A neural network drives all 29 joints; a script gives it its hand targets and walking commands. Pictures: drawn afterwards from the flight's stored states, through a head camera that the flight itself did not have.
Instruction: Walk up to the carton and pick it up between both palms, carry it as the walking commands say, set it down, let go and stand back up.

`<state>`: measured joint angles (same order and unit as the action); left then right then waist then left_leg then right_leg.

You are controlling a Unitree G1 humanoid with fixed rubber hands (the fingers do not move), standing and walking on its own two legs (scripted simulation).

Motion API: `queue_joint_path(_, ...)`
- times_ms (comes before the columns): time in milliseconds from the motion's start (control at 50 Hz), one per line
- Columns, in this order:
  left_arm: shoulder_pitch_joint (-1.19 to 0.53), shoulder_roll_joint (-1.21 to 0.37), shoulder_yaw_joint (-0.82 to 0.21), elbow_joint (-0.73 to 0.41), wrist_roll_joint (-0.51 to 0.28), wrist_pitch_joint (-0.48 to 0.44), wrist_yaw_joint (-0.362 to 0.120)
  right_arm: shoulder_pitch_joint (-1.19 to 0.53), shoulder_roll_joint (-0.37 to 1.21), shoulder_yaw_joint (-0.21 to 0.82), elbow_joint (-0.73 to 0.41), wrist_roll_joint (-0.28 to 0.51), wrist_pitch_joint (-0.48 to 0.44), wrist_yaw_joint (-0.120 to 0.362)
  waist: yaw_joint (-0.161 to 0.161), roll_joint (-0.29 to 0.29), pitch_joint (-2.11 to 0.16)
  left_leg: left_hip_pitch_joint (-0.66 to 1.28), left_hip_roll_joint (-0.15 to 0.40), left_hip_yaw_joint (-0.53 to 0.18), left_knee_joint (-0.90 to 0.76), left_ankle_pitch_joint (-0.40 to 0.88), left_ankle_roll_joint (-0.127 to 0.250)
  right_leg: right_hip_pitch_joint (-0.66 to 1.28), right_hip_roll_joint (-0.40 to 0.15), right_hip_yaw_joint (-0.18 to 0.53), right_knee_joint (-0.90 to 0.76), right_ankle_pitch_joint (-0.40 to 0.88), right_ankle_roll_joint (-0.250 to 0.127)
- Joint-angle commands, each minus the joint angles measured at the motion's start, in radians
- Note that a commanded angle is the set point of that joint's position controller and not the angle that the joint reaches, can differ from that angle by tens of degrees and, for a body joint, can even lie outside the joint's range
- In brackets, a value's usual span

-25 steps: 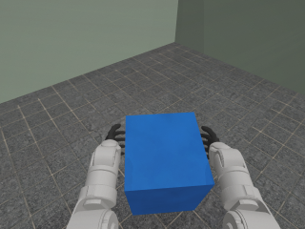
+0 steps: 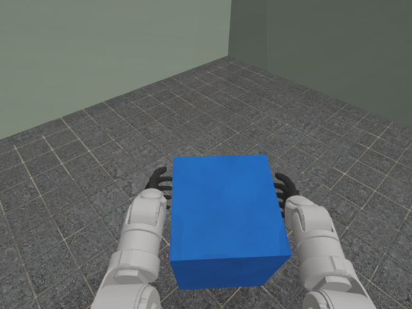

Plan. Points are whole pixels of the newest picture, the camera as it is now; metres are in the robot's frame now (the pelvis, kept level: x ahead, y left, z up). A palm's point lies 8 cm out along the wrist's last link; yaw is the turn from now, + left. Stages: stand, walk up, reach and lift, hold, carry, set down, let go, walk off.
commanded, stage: reach and lift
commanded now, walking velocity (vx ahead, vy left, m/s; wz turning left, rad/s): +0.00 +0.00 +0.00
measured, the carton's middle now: (220, 225) +0.31 +0.01 -0.03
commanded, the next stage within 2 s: hold in 0.26 s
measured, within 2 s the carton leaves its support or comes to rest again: neither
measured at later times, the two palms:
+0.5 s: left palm (148, 204) +0.30 +0.16 +0.05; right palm (290, 211) +0.30 -0.13 +0.05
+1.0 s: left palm (149, 203) +0.30 +0.16 +0.05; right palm (290, 211) +0.30 -0.13 +0.05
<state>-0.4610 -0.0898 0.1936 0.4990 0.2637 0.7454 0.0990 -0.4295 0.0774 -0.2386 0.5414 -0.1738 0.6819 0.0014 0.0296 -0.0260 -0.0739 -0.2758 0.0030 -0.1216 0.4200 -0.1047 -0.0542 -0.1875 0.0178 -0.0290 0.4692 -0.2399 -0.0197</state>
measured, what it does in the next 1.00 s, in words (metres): stands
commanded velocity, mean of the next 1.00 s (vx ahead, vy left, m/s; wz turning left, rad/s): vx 0.00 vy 0.00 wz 0.00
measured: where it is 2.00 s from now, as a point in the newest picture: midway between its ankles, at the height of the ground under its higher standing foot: outside the picture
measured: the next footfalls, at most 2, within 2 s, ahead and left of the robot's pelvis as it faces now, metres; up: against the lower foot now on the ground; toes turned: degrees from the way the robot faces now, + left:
none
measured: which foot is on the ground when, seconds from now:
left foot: down 0.00-1.00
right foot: down 0.00-1.00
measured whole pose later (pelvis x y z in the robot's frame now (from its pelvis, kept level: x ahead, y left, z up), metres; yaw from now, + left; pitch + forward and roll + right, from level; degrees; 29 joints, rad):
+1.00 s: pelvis -0.01 +0.00 +0.00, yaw +0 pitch -3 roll -1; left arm -0.44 -0.09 0.19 0.50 0.26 0.75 0.10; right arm -0.40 0.09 -0.24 0.51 -0.17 0.70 -0.01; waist 0.03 -0.03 -0.08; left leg -0.28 0.00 -0.12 0.43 -0.10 -0.05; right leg -0.18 0.02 -0.03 0.47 -0.23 -0.02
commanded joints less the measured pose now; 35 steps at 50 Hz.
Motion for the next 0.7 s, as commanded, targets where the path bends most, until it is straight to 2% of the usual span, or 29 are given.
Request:
queue_joint_path(0,-0.468,-1.204,-0.475,-0.166,-0.319,-0.052,-0.410,-0.664,1.086,0.510,-0.314,0.196,-0.042,0.268,-0.087,0.009,-0.421,0.355,-0.127,0.096,-0.008,0.137,0.036,0.082,0.060,0.103,-0.156,0.237,0.034)
queue_joint_path(140,-0.473,-1.209,-0.489,-0.198,-0.329,-0.054,-0.413,-0.676,1.103,0.541,-0.344,0.212,-0.040,0.268,-0.079,0.003,-0.437,0.371,-0.128,0.096,-0.002,0.130,0.038,0.061,0.059,0.106,-0.156,0.204,0.031)
queue_joint_path(240,-0.491,-1.197,-0.468,-0.178,-0.317,-0.053,-0.416,-0.690,1.098,0.516,-0.309,0.207,-0.038,0.272,-0.073,0.002,-0.386,0.363,-0.129,0.099,-0.001,0.064,0.034,0.008,0.052,0.110,-0.169,0.100,0.020)
queue_joint_path(260,-0.493,-1.199,-0.462,-0.159,-0.317,-0.053,-0.417,-0.695,1.098,0.516,-0.305,0.203,-0.042,0.272,-0.073,-0.020,-0.364,0.372,-0.129,0.100,0.003,0.047,0.034,-0.020,0.050,0.109,-0.175,0.065,0.016)
queue_joint_path(440,-0.513,-1.207,-0.461,-0.129,-0.311,-0.058,-0.425,-0.713,1.086,0.494,-0.279,0.206,-0.058,0.279,-0.070,-0.012,-0.332,0.392,-0.133,0.107,0.015,-0.030,0.025,-0.099,0.033,0.119,-0.193,-0.055,-0.013)
queue_joint_path(500,-0.526,-1.209,-0.469,-0.145,-0.315,-0.064,-0.425,-0.704,1.087,0.489,-0.272,0.202,-0.063,0.281,-0.077,-0.019,-0.343,0.413,-0.134,0.108,0.018,-0.023,0.022,-0.114,0.032,0.119,-0.196,-0.054,-0.018)
queue_joint_path(520,-0.524,-1.203,-0.461,-0.129,-0.309,-0.063,-0.425,-0.716,1.084,0.488,-0.269,0.205,-0.064,0.281,-0.068,-0.019,-0.326,0.404,-0.134,0.109,0.017,-0.040,0.022,-0.123,0.027,0.120,-0.200,-0.073,-0.021)
queue_joint_path(680,-0.505,-1.197,-0.462,-0.132,-0.309,-0.069,-0.427,-0.697,1.090,0.493,-0.272,0.213,-0.070,0.281,-0.063,-0.020,-0.329,0.406,-0.136,0.112,0.019,-0.022,0.022,-0.125,0.025,0.121,-0.201,-0.060,-0.021)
